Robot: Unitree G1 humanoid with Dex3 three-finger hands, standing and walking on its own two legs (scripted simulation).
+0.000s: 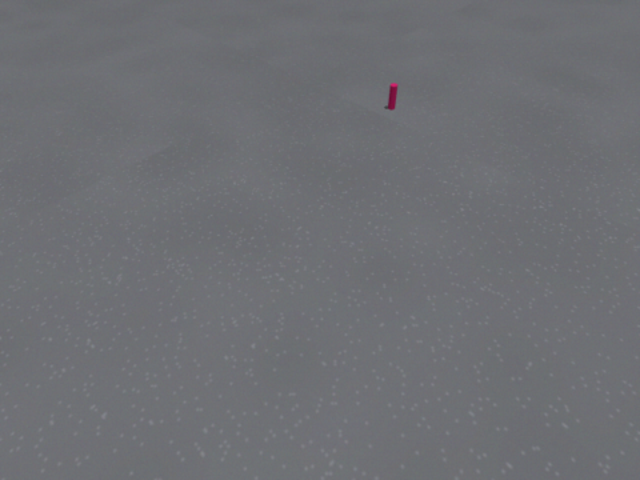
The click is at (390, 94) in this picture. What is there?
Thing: slim round
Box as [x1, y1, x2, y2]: [388, 83, 397, 109]
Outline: 394,83 390,85 388,108 390,109 394,108 397,85
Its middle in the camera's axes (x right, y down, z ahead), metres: +0.43 -0.86 +2.37
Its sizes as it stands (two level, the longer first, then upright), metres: 0.043 0.043 0.151
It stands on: the floor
